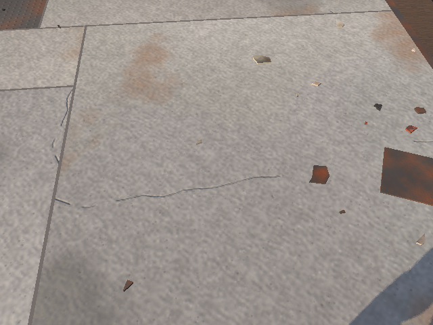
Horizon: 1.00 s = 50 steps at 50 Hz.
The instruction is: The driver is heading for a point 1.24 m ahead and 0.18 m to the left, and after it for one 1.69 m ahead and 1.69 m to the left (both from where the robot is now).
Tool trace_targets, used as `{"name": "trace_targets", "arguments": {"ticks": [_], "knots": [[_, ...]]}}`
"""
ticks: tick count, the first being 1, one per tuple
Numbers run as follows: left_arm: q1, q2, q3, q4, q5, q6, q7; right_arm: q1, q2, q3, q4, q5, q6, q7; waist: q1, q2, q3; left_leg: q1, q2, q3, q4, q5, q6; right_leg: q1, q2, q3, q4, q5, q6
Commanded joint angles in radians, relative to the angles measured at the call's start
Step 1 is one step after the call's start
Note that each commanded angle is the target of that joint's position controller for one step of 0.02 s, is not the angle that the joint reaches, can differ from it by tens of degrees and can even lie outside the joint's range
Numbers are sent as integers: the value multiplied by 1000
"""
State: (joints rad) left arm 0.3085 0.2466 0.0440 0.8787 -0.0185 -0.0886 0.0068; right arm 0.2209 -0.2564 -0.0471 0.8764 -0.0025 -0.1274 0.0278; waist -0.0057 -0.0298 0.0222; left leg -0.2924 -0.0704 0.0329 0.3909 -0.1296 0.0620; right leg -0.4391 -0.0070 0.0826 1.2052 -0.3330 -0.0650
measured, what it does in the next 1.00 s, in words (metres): walks ahead, turning left: right foot, then left foot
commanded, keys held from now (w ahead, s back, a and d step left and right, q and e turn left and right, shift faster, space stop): w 0.40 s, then w+q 0.60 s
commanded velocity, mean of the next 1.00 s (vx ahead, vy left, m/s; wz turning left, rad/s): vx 0.50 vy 0.00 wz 0.19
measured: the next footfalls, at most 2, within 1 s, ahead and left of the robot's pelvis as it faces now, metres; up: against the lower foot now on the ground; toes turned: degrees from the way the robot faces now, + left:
right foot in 0.36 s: +0.37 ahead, -0.16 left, +0.00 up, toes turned -2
left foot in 0.94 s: +0.65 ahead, +0.09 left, +0.00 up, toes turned +17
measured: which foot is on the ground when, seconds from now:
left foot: down 0.00-0.38, up 0.40-0.92, down 0.94-1.00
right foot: up 0.00-0.34, down 0.36-0.92, up 0.94-1.00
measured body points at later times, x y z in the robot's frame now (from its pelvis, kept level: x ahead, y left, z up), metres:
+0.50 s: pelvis +0.28 -0.07 +0.00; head +0.30 -0.09 +0.45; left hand +0.41 +0.19 -0.10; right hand +0.33 -0.34 -0.14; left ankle +0.21 +0.09 -0.65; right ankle +0.33 -0.15 -0.74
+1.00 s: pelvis +0.55 -0.01 -0.02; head +0.59 +0.00 +0.43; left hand +0.51 +0.27 -0.15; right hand +0.79 -0.20 -0.12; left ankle +0.61 +0.08 -0.74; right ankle +0.38 -0.17 -0.65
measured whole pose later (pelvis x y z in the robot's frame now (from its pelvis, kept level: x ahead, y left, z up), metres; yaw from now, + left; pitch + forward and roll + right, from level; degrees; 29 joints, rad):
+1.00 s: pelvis +0.55 -0.01 -0.02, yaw +16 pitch +2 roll +0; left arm 0.31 0.26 0.04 0.90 -0.01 -0.09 0.01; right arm 0.11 -0.26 -0.07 0.71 0.02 -0.06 0.05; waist 0.02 0.01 0.05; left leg -0.49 -0.06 0.05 0.63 -0.19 0.13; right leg -0.19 -0.03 -0.07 1.10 -0.50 0.00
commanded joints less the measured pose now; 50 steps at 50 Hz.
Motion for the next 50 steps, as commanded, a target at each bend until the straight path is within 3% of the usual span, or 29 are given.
{"name": "trace_targets", "arguments": {"ticks": [1, 5, 9, 12, 15, 16, 17, 18, 19, 20, 21, 22, 23, 24, 26, 31, 36, 41, 44, 45, 46, 47, 48, 49, 50], "knots": [[38, 47, 15, -61, 4, -7, 1, 20, -67, -6, -30, -2, -12, 2, 24, 89, -43, 140, 274, -300, -244, 96, 189, -168, -111, 13, -49, 62, 9], [-110, 36, 3, -125, 20, -5, 3, 82, -129, -19, -3, 8, -2, -13, -5, 70, 1, 124, 270, -209, -282, 184, 192, -244, -131, -26, -281, 216, 46], [-255, 27, -8, -163, 10, -14, -10, 148, -149, -18, 20, 22, 13, -20, -53, 84, 19, 124, 229, -123, -267, 179, 144, -158, -82, -76, -540, 401, 53], [-336, 44, -8, -199, -1, -17, -24, 202, -154, -16, 45, 28, 24, -21, -76, 96, 39, 204, 273, -144, -237, 143, 136, -156, -66, -75, -621, 390, 42], [-341, 78, 3, -221, -1, -25, -39, 200, -171, -22, 53, 27, 42, -26, -45, 108, 33, 300, 320, -163, -166, 212, 112, -122, -48, -77, -684, 286, 1], [-287, 98, 13, -210, 1, -28, -40, 180, -181, -24, 49, 26, 49, -27, -6, 115, 2, 306, 311, -147, -97, 336, 97, -33, -24, -97, -705, 263, -16], [-159, 134, 35, -171, 4, -29, -36, 167, -170, -19, 44, 21, 54, -28, 59, 104, -75, 285, 266, -108, 55, 479, 75, 139, 4, -120, -725, 259, -42], [40, 200, 60, -124, 10, -28, -28, 155, -137, -4, 21, 6, 54, -29, 138, 58, -212, 137, 213, -61, 313, 403, 39, 427, -93, -19, -694, 285, -97], [163, 309, 86, -102, 26, -19, -25, 265, -22, 32, 2, 3, 34, -23, 120, -186, -361, -280, 52, 8, 723, -10, -36, 827, -346, 409, -741, 165, -247], [187, 239, 67, -94, 16, -15, -29, 276, -52, 27, 20, 17, 10, -18, 123, -227, -423, -423, 33, -134, 882, -426, -28, 854, -402, 670, -886, 64, -282], [103, 176, 47, -104, 12, -16, -29, 189, -146, 0, -2, 47, 0, -14, 108, -149, -256, -504, 92, -154, 941, -372, -8, 717, -375, 526, -901, 41, -224], [12, 141, 34, -122, 12, -16, -29, 119, -149, -2, -18, 50, 1, -18, 80, -78, -162, -482, 144, -130, 906, -272, -3, 560, -336, 372, -923, 107, -187], [-55, 108, 25, -127, 16, -19, -34, 87, -132, -5, -21, 38, 11, -23, 49, -27, -95, -441, 177, -121, 845, -201, -9, 428, -291, 268, -966, 167, -164], [-91, 88, 19, -126, 23, -27, -37, 104, -116, -11, -16, 30, 29, -28, 13, -45, -64, -382, 205, -130, 798, -148, -11, 342, -257, 186, -1008, 199, -145], [-100, 87, 24, -104, 29, -42, -41, 142, -73, -8, -3, 32, 57, -29, -14, -63, -43, -315, 208, -135, 774, -97, -26, 255, -230, 84, -1057, 287, -147], [-41, 115, 34, -47, 38, -46, -16, 42, -66, -22, -46, 26, 67, -30, -2, -21, -1, -440, 176, -184, 597, 125, -38, 310, -219, -79, -1080, 451, -125], [0, 142, 35, -17, 29, -34, 6, -115, -38, -10, -107, 19, 62, -2, 53, -7, 49, -437, 163, -97, 356, 271, -26, 382, -223, -183, -1099, 449, -88], [70, 162, 42, 20, 17, 6, 13, -243, -25, -2, -201, 23, 60, 34, 90, 1, 83, -523, 148, -16, 263, 127, 7, 581, -283, -229, -1000, 600, -80], [32, 202, 51, 1, 13, 27, 26, -195, -54, -19, -228, 26, 65, 48, 31, -55, 12, -341, 65, 84, 254, -18, 55, 588, -281, -279, -832, 1047, -51], [18, 216, 55, -6, 13, 33, 31, -111, -83, -36, -217, 28, 68, 47, -20, -78, -41, -221, 25, 106, 257, -59, 79, 571, -274, -290, -707, 1187, -42], [-4, 223, 56, -14, 9, 38, 34, 33, -134, -64, -186, 31, 68, 39, -102, -69, -118, -8, -10, 101, 188, -13, 115, 497, -245, -306, -512, 1182, -19], [-11, 216, 51, -35, 11, 28, 35, 197, -218, -100, -151, 25, 76, 16, -179, 10, -207, 304, 76, -75, 126, 15, 172, 265, -195, -303, -219, 894, 22], [99, 41, -1, -80, 44, -6, 8, 189, -318, -113, -154, 25, 74, 3, -51, 275, -288, 669, 349, -620, 90, -24, 359, -213, 18, -221, 149, -175, 81], [11, 114, 8, -103, 6, -57, -11, 235, -251, -94, -169, 15, 66, 1, -115, 186, -420, 741, 418, -870, -58, -104, 411, -339, 47, 13, 270, -254, 64], [-100, 157, 21, -141, -28, -78, -18, 198, -195, -80, -165, 10, 58, -1, -128, 134, -274, 648, 378, -706, -80, -44, 345, -415, -11, 32, 234, -155, 39]]}}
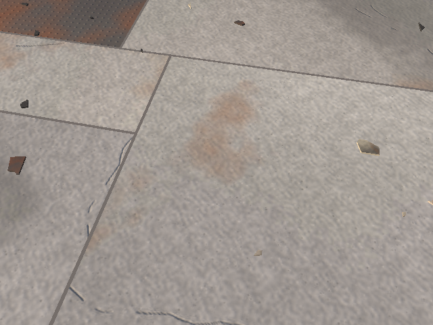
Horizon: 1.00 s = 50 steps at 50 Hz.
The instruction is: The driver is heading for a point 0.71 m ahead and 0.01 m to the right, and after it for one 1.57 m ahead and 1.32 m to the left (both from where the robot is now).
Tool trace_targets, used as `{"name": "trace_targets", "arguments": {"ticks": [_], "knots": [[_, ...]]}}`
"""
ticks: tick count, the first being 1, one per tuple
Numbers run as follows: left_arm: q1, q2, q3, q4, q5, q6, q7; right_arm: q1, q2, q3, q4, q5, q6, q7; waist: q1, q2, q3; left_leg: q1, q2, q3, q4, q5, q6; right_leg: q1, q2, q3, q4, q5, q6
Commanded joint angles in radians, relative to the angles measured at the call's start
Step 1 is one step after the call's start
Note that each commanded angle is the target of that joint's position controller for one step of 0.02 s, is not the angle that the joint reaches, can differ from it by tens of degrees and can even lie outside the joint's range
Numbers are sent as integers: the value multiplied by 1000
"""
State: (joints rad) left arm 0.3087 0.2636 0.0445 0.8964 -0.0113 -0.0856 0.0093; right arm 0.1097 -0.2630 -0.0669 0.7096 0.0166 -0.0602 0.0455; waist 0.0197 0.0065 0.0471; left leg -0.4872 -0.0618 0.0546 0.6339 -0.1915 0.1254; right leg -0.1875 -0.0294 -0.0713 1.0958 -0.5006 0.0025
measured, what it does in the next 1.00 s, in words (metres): walks ahead: right foot, then left foot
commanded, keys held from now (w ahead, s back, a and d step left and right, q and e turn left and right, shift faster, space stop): w+q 0.10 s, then w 0.76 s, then w+q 0.14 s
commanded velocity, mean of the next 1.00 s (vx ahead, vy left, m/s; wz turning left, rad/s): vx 0.50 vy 0.00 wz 0.21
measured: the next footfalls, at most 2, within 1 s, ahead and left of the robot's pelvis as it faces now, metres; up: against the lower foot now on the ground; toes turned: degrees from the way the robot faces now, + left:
right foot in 0.42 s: +0.43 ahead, -0.11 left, +0.00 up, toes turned +9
left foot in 0.96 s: +0.68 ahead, +0.17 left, +0.00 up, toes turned +12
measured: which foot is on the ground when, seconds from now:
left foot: down 0.00-0.44, up 0.46-0.94, down 0.96-1.00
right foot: up 0.00-0.40, down 0.42-0.96, up 0.98-1.00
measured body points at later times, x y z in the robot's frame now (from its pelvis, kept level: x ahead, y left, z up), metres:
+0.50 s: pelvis +0.30 -0.04 +0.01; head +0.32 -0.04 +0.46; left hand +0.44 +0.24 -0.07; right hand +0.38 -0.30 -0.12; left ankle +0.12 +0.07 -0.65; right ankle +0.39 -0.12 -0.72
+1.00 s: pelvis +0.55 +0.05 +0.01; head +0.59 +0.06 +0.45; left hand +0.50 +0.33 -0.13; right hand +0.82 -0.14 -0.06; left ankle +0.64 +0.16 -0.72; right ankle +0.41 -0.11 -0.69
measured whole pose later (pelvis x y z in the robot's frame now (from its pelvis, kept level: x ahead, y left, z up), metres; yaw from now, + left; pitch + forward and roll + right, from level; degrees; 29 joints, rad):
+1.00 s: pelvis +0.55 +0.05 +0.01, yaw +12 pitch +3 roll -1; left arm 0.38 0.30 0.05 0.88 0.00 -0.05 0.01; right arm 0.06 -0.26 -0.04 0.66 0.01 -0.09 0.04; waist 0.06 0.00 0.02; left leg -0.49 -0.01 0.03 0.56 -0.11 0.06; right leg -0.08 -0.01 -0.02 0.67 -0.49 -0.01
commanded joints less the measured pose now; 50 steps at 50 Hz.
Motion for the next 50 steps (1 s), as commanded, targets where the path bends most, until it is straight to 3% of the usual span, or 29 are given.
{"name": "trace_targets", "arguments": {"ticks": [1, 2, 3, 5, 7, 11, 15, 18, 19, 20, 21, 22, 23, 24, 25, 26, 27, 28, 31, 34, 38, 43, 45, 46, 47, 48, 49, 50], "knots": [[-119, 132, 16, -168, -26, -87, -16, 232, -152, -50, -11, 0, -13, -18, -101, 8, -203, 679, 322, -590, -328, 102, 236, -631, -34, 176, 240, 104, -36], [-119, 133, 23, -158, -2, -81, -8, 158, -122, -40, -32, 1, -13, -17, -55, -32, -142, 529, 281, -499, -344, 199, 207, -564, -63, 163, 156, 140, -25], [-95, 142, 32, -159, 10, -67, -6, 121, -101, -31, -50, -8, -13, -20, -20, -23, -119, 430, 252, -446, -370, 258, 197, -493, -83, 166, 110, 165, -12], [-72, 120, 34, -172, 22, -40, -6, 111, -115, -34, -59, -5, -15, -26, 10, -7, -98, 323, 226, -400, -403, 324, 198, -440, -88, 147, 23, 189, 20], [-106, 91, 25, -188, 28, -25, -3, 132, -138, -38, -52, -6, -18, -38, 6, 9, -77, 258, 205, -319, -420, 396, 189, -436, -85, 118, -90, 273, 50], [-252, 48, 4, -220, 25, -30, -12, 207, -140, -36, -19, 1, -12, -52, -66, 56, -63, 227, 134, -214, -402, 333, 110, -355, -38, 83, -414, 580, 48], [-353, 80, 9, -257, 6, -40, -29, 270, -152, -34, 13, 4, -12, -47, -112, 79, -36, 336, 201, -290, -368, 209, 99, -373, -17, 97, -542, 612, 15], [-349, 110, 20, -273, 8, -51, -40, 279, -162, -37, 26, 1, -4, -53, -92, 96, -30, 455, 261, -350, -305, 266, 80, -387, -9, 103, -591, 490, -32], [-314, 120, 25, -267, 8, -53, -40, 267, -167, -39, 26, 0, 0, -54, -69, 109, -38, 472, 263, -352, -271, 346, 68, -342, 3, 90, -605, 450, -50], [-228, 138, 37, -244, 10, -56, -38, 244, -162, -36, 21, -1, 4, -55, -18, 107, -79, 472, 229, -326, -184, 498, 48, -224, 30, 62, -643, 455, -75], [-91, 175, 54, -213, 19, -58, -33, 231, -137, -24, 10, -8, 4, -54, 44, 83, -187, 410, 174, -280, -9, 546, 20, -5, -14, 97, -618, 507, -119], [77, 243, 70, -196, 28, -56, -29, 269, -90, -5, -10, -28, -1, -55, 84, -56, -343, 190, 78, -212, 306, 272, -26, 313, -201, 328, -583, 534, -210], [143, 266, 80, -154, 21, -45, -41, 402, -28, 13, -1, 2, -17, -50, 40, -355, -428, -150, -48, -182, 593, -365, -84, 563, -367, 769, -722, 286, -343], [131, 173, 56, -161, -5, -40, -41, 334, -123, -2, 7, 16, -23, -47, 74, -217, -332, -275, 15, -246, 689, -366, -79, 519, -348, 801, -780, 71, -303], [54, 137, 44, -174, -4, -33, -35, 216, -155, -10, -22, 19, -26, -44, 75, -121, -190, -315, 65, -203, 684, -265, -76, 378, -315, 651, -801, 88, -259], [-8, 129, 36, -186, 8, -26, -35, 157, -143, -7, -35, 5, -28, -45, 49, -43, -116, -281, 108, -168, 636, -185, -79, 238, -275, 549, -825, 202, -242], [-42, 112, 29, -189, 16, -25, -37, 141, -130, -11, -40, -9, -27, -45, 22, -32, -73, -248, 137, -159, 575, -137, -84, 145, -240, 483, -851, 299, -240], [-57, 101, 24, -188, 23, -28, -38, 162, -115, -12, -37, -9, -23, -44, -5, -62, -72, -193, 159, -156, 537, -110, -87, 90, -212, 431, -873, 364, -233], [-45, 115, 28, -168, 12, -36, -38, 181, -76, -5, -31, -9, -9, -47, -26, -90, -71, -166, 174, -124, 441, -70, -111, 35, -183, 323, -921, 500, -250], [-16, 146, 37, -145, 7, -28, -26, 86, -58, 3, -58, -16, -11, -49, -4, -67, -49, -207, 184, -109, 273, 68, -132, 48, -174, 251, -949, 578, -245], [42, 161, 38, -113, -5, -14, -19, -39, -38, 12, -83, -9, -22, -37, 44, -71, -26, -154, 153, -79, 41, 249, -132, 67, -141, 171, -946, 569, -207], [106, 177, 42, -70, -11, 8, -15, -157, -51, 11, -130, 4, -36, -10, 73, -81, 12, -160, 123, -70, -83, 202, -102, 185, -205, 198, -891, 566, -196], [87, 196, 50, -65, -11, 17, -9, -136, -69, 6, -131, 4, -38, 0, 47, -96, -5, -125, 110, -56, -110, 133, -71, 244, -229, 181, -847, 652, -176], [68, 205, 54, -66, -10, 20, -6, -90, -86, -1, -121, 2, -38, 0, 15, -102, -36, -46, 87, -36, -124, 110, -50, 255, -222, 156, -790, 788, -161], [49, 203, 53, -69, -10, 25, -2, 11, -111, -17, -91, -3, -35, -3, -44, -94, -101, 104, 51, -3, -150, 121, -23, 243, -189, 109, -668, 952, -138], [49, 178, 43, -78, 0, 27, 4, 164, -161, -41, -48, -6, -32, -11, -107, -64, -205, 339, 66, -34, -139, 155, 15, 152, -142, 58, -470, 963, -103], [105, 112, 18, -116, 24, 13, 6, 301, -257, -64, -35, -19, -26, -19, -115, 108, -347, 714, 290, -386, -114, 166, 131, -185, -49, -1, -107, 631, -43], [160, 56, -5, -113, 28, -12, -6, 334, -268, -63, -17, -1, -24, -12, -89, 285, -426, 895, 413, -785, -266, -23, 240, -479, 81, 95, 117, -59, -14]]}}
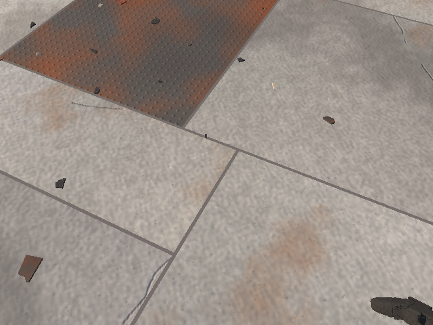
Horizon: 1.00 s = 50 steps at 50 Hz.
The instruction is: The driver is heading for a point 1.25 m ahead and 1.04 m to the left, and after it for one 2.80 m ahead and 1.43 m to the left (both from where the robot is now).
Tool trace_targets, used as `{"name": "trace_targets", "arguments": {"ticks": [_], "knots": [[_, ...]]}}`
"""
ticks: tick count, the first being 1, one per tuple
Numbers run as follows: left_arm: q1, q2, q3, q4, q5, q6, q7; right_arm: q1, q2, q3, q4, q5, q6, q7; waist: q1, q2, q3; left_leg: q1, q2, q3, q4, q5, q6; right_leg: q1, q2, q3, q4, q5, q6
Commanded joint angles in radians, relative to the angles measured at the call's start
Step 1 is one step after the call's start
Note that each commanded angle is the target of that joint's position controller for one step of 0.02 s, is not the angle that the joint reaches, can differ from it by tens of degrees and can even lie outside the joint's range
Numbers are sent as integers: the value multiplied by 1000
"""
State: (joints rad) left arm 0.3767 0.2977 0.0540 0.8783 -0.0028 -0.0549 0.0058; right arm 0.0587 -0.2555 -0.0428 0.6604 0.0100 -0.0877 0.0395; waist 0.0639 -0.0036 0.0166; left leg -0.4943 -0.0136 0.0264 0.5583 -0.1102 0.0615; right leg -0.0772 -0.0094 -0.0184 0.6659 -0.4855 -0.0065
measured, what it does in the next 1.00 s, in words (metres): walks ahead, turning left: right foot, then left foot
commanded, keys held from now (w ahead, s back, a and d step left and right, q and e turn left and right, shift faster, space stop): w+q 1.00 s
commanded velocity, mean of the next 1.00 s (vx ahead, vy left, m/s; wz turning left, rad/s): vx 0.50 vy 0.00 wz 0.52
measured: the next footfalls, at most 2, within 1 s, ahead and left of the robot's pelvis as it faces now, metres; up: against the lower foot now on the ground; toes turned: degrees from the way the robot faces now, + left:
right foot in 0.46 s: +0.43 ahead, -0.09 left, +0.00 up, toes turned +17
left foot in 0.98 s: +0.57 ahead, +0.28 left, +0.00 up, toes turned +35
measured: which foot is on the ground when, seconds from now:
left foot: down 0.00-0.48, up 0.50-0.96, down 0.98-1.00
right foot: up 0.00-0.44, down 0.46-0.98, up 1.00-1.00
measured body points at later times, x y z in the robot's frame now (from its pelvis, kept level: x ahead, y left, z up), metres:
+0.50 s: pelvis +0.27 +0.00 +0.00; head +0.30 +0.00 +0.45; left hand +0.45 +0.28 -0.06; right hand +0.36 -0.28 -0.12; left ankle +0.11 +0.09 -0.70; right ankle +0.39 -0.09 -0.72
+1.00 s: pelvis +0.49 +0.12 -0.01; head +0.52 +0.15 +0.44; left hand +0.35 +0.39 -0.14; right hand +0.82 +0.04 -0.07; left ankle +0.54 +0.25 -0.73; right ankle +0.40 -0.09 -0.70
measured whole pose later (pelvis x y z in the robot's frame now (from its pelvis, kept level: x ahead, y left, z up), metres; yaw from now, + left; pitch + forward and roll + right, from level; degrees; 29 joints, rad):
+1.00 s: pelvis +0.49 +0.12 -0.01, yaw +33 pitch +2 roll -2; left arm 0.32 0.32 0.08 0.85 -0.01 -0.05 0.01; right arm 0.07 -0.29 -0.07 0.58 0.02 -0.02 0.04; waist 0.06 0.01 0.06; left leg -0.52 0.00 0.04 0.63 -0.13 0.10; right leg -0.02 -0.10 -0.20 0.68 -0.50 0.05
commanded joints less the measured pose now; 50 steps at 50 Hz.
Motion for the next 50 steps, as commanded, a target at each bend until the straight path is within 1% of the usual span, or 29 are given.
{"name": "trace_targets", "arguments": {"ticks": [1, 2, 3, 4, 6, 8, 11, 14, 17, 19, 21, 22, 23, 24, 25, 26, 27, 28, 30, 32, 35, 39, 42, 44, 46, 47, 48, 49, 50], "knots": [[5, 112, 7, -109, -10, -64, -15, 371, -198, -66, 27, 12, 6, -7, -164, 202, -311, 856, 340, -733, -238, -243, 266, -709, 4, 125, 636, -57, -17], [-89, 132, 11, -140, -26, -77, -20, 295, -179, -58, 12, 7, 7, -10, -152, 136, -172, 707, 305, -602, -260, -182, 235, -743, -35, 103, 614, 43, -27], [-128, 122, 10, -147, -12, -82, -16, 241, -167, -54, 1, -1, 9, -11, -124, 48, -109, 570, 268, -514, -280, -85, 219, -704, -68, 93, 556, 121, -25], [-131, 120, 16, -150, 7, -79, -13, 201, -146, -47, -10, -8, 10, -10, -89, 29, -72, 462, 236, -454, -305, 18, 210, -643, -92, 95, 488, 167, -16], [-106, 101, 18, -155, 15, -62, -10, 172, -130, -44, -19, -10, 9, -13, -44, 67, -68, 357, 198, -400, -347, 102, 218, -559, -104, 95, 419, 199, 8], [-126, 84, 17, -168, 19, -46, -3, 187, -150, -51, -11, -2, 4, -23, -38, 72, -51, 293, 179, -346, -368, 145, 228, -551, -95, 80, 347, 245, 38], [-248, 60, 9, -207, 21, -43, 1, 239, -175, -60, 11, 4, 8, -41, -74, 62, -15, 258, 145, -299, -372, 136, 200, -561, -74, 81, 149, 422, 60], [-357, 40, 2, -235, 11, -52, -10, 290, -184, -63, 32, 12, 17, -51, -115, 77, -7, 243, 118, -285, -348, 74, 164, -489, -31, 79, -38, 561, 62], [-432, 56, 5, -263, -1, -63, -22, 340, -188, -64, 51, 19, 27, -55, -139, 82, -3, 291, 140, -343, -299, 34, 156, -453, -5, 92, -123, 562, 55], [-439, 78, 14, -272, -3, -71, -29, 348, -184, -64, 54, 19, 36, -60, -131, 93, -8, 345, 157, -401, -243, 19, 143, -423, 5, 105, -175, 503, 41], [-386, 98, 25, -264, -5, -79, -30, 329, -186, -67, 50, 16, 45, -63, -96, 125, -22, 367, 160, -443, -178, 51, 125, -337, 12, 95, -209, 421, 14], [-305, 113, 37, -243, -2, -82, -24, 315, -166, -61, 43, 15, 48, -62, -53, 125, -58, 350, 124, -432, -110, 87, 102, -216, 11, 79, -254, 423, -12], [-180, 152, 52, -227, 13, -86, -16, 299, -120, -44, 27, 6, 45, -58, 8, 89, -166, 272, 72, -381, 75, 76, 69, 8, -84, 149, -228, 423, -65], [-34, 238, 74, -211, 29, -80, -7, 371, -58, -24, 2, 11, 36, -58, 25, -108, -325, -19, -50, -241, 409, -162, -3, 385, -307, 442, -222, 369, -184], [16, 223, 76, -180, 7, -65, -16, 436, -79, -19, -13, 24, 27, -58, 2, -338, -378, -248, -54, -193, 628, -499, -28, 483, -440, 780, -314, 153, -271], [-33, 136, 54, -198, -2, -59, -14, 381, -168, -42, 5, 32, 30, -58, 16, -197, -238, -322, 9, -215, 723, -430, -38, 366, -406, 708, -349, 33, -237], [-77, 98, 42, -204, 2, -51, -10, 295, -186, -49, -7, 23, 37, -56, 19, -111, -133, -321, 44, -180, 736, -347, -43, 237, -362, 554, -363, 78, -199], [-126, 79, 33, -201, 8, -47, -11, 254, -172, -50, -18, 15, 42, -54, -5, -72, -61, -289, 70, -162, 698, -286, -48, 113, -315, 446, -397, 171, -183], [-175, 58, 26, -190, 16, -49, -11, 248, -134, -51, -25, 16, 55, -46, -48, -112, -1, -216, 116, -148, 635, -224, -48, -31, -258, 299, -457, 283, -165], [-177, 72, 34, -174, 11, -60, -14, 238, -98, -45, -36, 17, 66, -42, -56, -109, 6, -205, 126, -129, 602, -179, -57, -69, -249, 208, -498, 378, -180], [-161, 108, 47, -147, 11, -65, -12, 186, -87, -40, -58, 10, 68, -38, -53, -73, 7, -240, 136, -130, 489, -69, -70, -38, -260, 109, -516, 507, -194], [-144, 138, 53, -122, 4, -52, -5, 72, -70, -29, -82, 12, 54, -13, -13, -58, 26, -191, 122, -74, 257, 121, -58, -6, -233, -33, -515, 555, -159], [-100, 166, 61, -98, -9, -38, -3, -17, -67, -26, -117, 15, 53, 5, 15, -55, 54, -173, 110, -33, 148, 122, -38, 53, -255, -78, -508, 550, -142], [-85, 185, 68, -86, -21, -27, -3, -47, -80, -30, -140, 16, 56, 14, 13, -60, 66, -166, 96, -9, 103, 53, -13, 113, -278, -100, -476, 613, -128], [-88, 215, 77, -83, -30, -14, 1, -17, -110, -46, -147, 9, 61, 17, -25, -85, 29, -71, 42, 44, 78, -56, 26, 153, -281, -140, -362, 907, -107], [-93, 228, 80, -84, -35, -7, 4, 56, -139, -62, -134, 6, 65, 15, -74, -94, -22, 40, 0, 74, 62, -92, 51, 152, -270, -165, -236, 1068, -94], [-103, 217, 75, -88, -37, 0, 9, 217, -184, -91, -90, 9, 68, 7, -163, -72, -104, 267, -48, 90, 0, -35, 87, 81, -237, -200, -32, 1115, -66], [-86, 173, 56, -104, -11, -4, 13, 396, -263, -126, -46, 14, 77, -13, -236, 25, -201, 588, 36, -79, -14, -19, 142, -167, -197, -202, 273, 840, -21], [-4, 27, 7, -171, 29, -29, -1, 352, -380, -134, -58, 22, 67, -19, -102, 299, -281, 876, 296, -662, -118, -197, 323, -614, 6, -115, 619, -83, 37]]}}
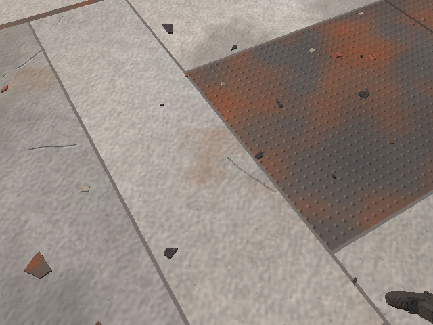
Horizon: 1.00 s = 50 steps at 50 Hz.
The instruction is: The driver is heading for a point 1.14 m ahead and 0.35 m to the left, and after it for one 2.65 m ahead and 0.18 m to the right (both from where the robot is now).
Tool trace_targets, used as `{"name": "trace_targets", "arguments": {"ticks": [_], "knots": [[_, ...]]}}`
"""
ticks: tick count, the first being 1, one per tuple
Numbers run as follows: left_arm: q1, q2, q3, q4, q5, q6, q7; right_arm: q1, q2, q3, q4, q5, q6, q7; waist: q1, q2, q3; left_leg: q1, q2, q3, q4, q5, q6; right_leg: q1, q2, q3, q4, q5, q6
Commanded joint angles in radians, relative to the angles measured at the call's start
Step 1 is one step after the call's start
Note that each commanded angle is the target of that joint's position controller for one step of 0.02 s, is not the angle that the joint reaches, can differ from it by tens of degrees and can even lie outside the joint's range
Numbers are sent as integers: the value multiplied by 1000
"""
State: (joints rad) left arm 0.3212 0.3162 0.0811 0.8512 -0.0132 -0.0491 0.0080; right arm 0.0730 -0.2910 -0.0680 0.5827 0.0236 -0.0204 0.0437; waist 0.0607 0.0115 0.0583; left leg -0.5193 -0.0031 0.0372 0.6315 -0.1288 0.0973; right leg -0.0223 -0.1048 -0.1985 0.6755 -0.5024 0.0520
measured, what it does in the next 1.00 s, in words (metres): walks ahead, turning left: right foot, then left foot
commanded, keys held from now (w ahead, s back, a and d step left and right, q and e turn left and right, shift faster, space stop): w+q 0.80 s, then w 0.20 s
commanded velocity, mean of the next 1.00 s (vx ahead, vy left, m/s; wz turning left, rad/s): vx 0.50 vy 0.00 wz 0.56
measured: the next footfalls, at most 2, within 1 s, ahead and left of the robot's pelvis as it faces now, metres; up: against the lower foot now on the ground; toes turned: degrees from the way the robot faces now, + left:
right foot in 0.46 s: +0.46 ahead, -0.08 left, +0.00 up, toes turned +20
left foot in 0.98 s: +0.59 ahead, +0.29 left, +0.00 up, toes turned +34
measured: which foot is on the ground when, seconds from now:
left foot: down 0.00-0.48, up 0.50-0.96, down 0.98-1.00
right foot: up 0.00-0.44, down 0.46-0.98, up 1.00-1.00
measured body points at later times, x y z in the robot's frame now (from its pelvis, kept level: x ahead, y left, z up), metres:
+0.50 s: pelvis +0.29 -0.01 +0.01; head +0.31 +0.00 +0.46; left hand +0.45 +0.29 -0.06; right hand +0.41 -0.28 -0.10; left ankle +0.12 +0.08 -0.69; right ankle +0.42 -0.09 -0.72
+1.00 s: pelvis +0.51 +0.13 +0.00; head +0.54 +0.16 +0.45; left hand +0.36 +0.37 -0.13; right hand +0.84 +0.06 -0.06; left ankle +0.56 +0.27 -0.72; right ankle +0.42 -0.09 -0.69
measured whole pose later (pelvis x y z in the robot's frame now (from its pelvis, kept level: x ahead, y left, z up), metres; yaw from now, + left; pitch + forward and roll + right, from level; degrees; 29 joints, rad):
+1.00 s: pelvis +0.51 +0.13 +0.00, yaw +33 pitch +2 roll -1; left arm 0.36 0.31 0.07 0.88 -0.02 -0.05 0.00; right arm 0.05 -0.27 -0.05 0.59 0.01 -0.03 0.04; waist 0.07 0.00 0.06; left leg -0.50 0.00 0.02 0.59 -0.11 0.08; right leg 0.02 -0.10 -0.19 0.59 -0.46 0.04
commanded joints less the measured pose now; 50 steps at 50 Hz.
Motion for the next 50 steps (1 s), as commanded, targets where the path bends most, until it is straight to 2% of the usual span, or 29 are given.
{"name": "trace_targets", "arguments": {"ticks": [1, 2, 3, 4, 5, 7, 9, 14, 16, 19, 21, 22, 23, 24, 25, 26, 27, 28, 29, 31, 33, 37, 40, 44, 46, 47, 48, 49, 50], "knots": [[-47, 92, -10, -151, 3, -71, -16, 373, -261, -84, -9, 3, -17, -17, -182, 166, -439, 932, 336, -866, -325, -309, 313, -768, 107, 284, 713, -94, -35], [-135, 137, 2, -180, -32, -87, -23, 341, -205, -65, 8, -7, -32, -13, -187, 114, -292, 839, 309, -721, -339, -229, 262, -842, 65, 282, 697, 7, -54], [-144, 121, -5, -179, -19, -96, -18, 286, -181, -56, 7, -5, -38, -14, -144, 46, -211, 694, 265, -602, -336, -132, 228, -800, 24, 279, 610, 96, -64], [-141, 122, 0, -168, 8, -96, -10, 214, -153, -46, -3, -8, -38, -16, -100, 15, -156, 558, 226, -511, -342, -19, 202, -730, -4, 278, 526, 146, -56], [-121, 130, 6, -162, 17, -86, -11, 171, -132, -37, -19, -20, -38, -19, -63, 33, -136, 465, 199, -458, -362, 69, 194, -658, -22, 286, 481, 180, -50], [-105, 110, 5, -159, 26, -64, -12, 150, -133, -36, -19, -20, -43, -27, -38, 39, -120, 369, 179, -413, -394, 165, 204, -605, -17, 269, 417, 210, -24], [-142, 84, -2, -171, 33, -50, -9, 173, -149, -40, 0, -16, -46, -39, -42, 29, -92, 308, 154, -357, -409, 216, 204, -603, 0, 254, 321, 283, 4], [-333, 39, -23, -219, 23, -55, -22, 247, -166, -45, 47, -4, -37, -59, -113, 59, -47, 259, 88, -300, -392, 95, 134, -529, 70, 249, -36, 578, 18], [-383, 48, -22, -236, 12, -62, -30, 283, -172, -47, 67, 1, -33, -61, -132, 65, -40, 272, 104, -339, -373, 50, 125, -493, 90, 256, -100, 606, 11], [-389, 82, -8, -247, 8, -72, -40, 303, -159, -45, 85, 5, -24, -65, -124, 83, -43, 361, 135, -426, -289, 21, 109, -472, 100, 286, -171, 531, -15], [-332, 99, 4, -238, 5, -79, -39, 290, -158, -47, 86, 3, -16, -66, -91, 118, -53, 389, 140, -468, -226, 63, 91, -397, 106, 275, -194, 438, -45], [-250, 113, 16, -217, 9, -83, -33, 276, -138, -41, 82, 1, -14, -65, -47, 118, -88, 377, 106, -456, -157, 111, 68, -278, 110, 255, -237, 443, -70], [-128, 150, 30, -203, 25, -88, -26, 268, -88, -22, 68, -7, -16, -61, 12, 78, -198, 307, 53, -403, 36, 100, 33, -57, 17, 326, -215, 440, -122], [13, 232, 50, -189, 44, -84, -17, 355, -30, -3, 47, -2, -22, -62, 18, -124, -361, 23, -72, -268, 376, -162, -42, 314, -209, 644, -229, 347, -245], [57, 220, 52, -159, 22, -71, -29, 420, -58, 1, 35, 16, -30, -63, -5, -353, -408, -212, -77, -224, 597, -480, -71, 414, -338, 1007, -338, 92, -332], [8, 129, 29, -178, 9, -65, -26, 355, -149, -21, 54, 21, -26, -63, 16, -207, -267, -284, -13, -243, 685, -404, -82, 303, -305, 926, -375, -39, -294], [-37, 92, 17, -184, 13, -55, -20, 262, -171, -29, 41, 10, -20, -63, 21, -123, -164, -280, 22, -201, 689, -321, -87, 173, -262, 762, -384, 23, -252], [-81, 75, 9, -181, 20, -50, -19, 216, -158, -30, 29, -1, -17, -61, 1, -84, -93, -249, 50, -183, 648, -263, -89, 50, -216, 646, -409, 140, -236], [-106, 55, 2, -174, 25, -50, -17, 201, -141, -33, 24, -4, -14, -57, -21, -96, -56, -216, 79, -182, 602, -224, -87, -26, -180, 560, -434, 227, -224], [-116, 50, 2, -161, 23, -58, -16, 220, -94, -26, 26, 6, -3, -49, -44, -130, -43, -157, 103, -155, 555, -190, -87, -100, -147, 442, -482, 320, -221], [-108, 73, 11, -141, 18, -66, -16, 191, -69, -20, 11, 2, 4, -47, -46, -111, -31, -183, 114, -146, 501, -149, -95, -106, -155, 367, -512, 409, -241], [-97, 111, 22, -113, 18, -62, -12, 122, -55, -12, -4, -1, -2, -33, -32, -80, -30, -205, 120, -127, 315, 31, -104, -53, -151, 225, -526, 549, -236], [-71, 131, 25, -93, 12, -50, -6, 20, -37, -2, -26, -1, -13, -13, 7, -72, -3, -157, 104, -69, 147, 149, -92, -37, -136, 127, -526, 572, -210], [4, 162, 31, -47, -12, -32, -13, -70, -30, 4, -65, 1, -18, 5, 22, -66, 34, -113, 71, -35, 10, 76, -52, 43, -178, 103, -513, 623, -206], [4, 189, 37, -35, -23, -21, -12, -51, -61, -9, -70, -8, -19, 7, -17, -89, 10, -32, 26, 2, -33, -24, -16, 93, -193, 82, -427, 886, -194], [-2, 203, 39, -30, -27, -14, -9, 17, -90, -25, -56, -14, -17, 5, -68, -103, -42, 83, -9, 27, -61, -46, 7, 99, -185, 58, -319, 1053, -179], [-9, 192, 31, -27, -26, -8, -5, 170, -131, -51, -9, -14, -16, -1, -155, -89, -128, 310, -50, 48, -122, 19, 37, 40, -151, 19, -139, 1128, -152], [-2, 153, 11, -38, -6, -12, 0, 336, -196, -79, 35, -11, -8, -17, -226, -41, -227, 613, 22, -71, -95, 63, 73, -170, -113, 7, 115, 916, -113], [100, 18, -36, -87, 25, -30, -12, 361, -313, -93, 44, -10, -10, -27, -132, 232, -352, 942, 311, -604, -153, -83, 242, -590, 58, 35, 507, 85, -44]]}}
Keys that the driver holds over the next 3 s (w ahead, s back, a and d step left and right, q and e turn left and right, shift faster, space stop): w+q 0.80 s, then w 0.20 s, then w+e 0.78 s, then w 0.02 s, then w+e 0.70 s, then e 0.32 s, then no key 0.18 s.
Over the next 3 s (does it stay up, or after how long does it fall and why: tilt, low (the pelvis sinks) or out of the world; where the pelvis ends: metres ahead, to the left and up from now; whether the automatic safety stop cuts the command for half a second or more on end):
stays up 1.50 0.30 0.01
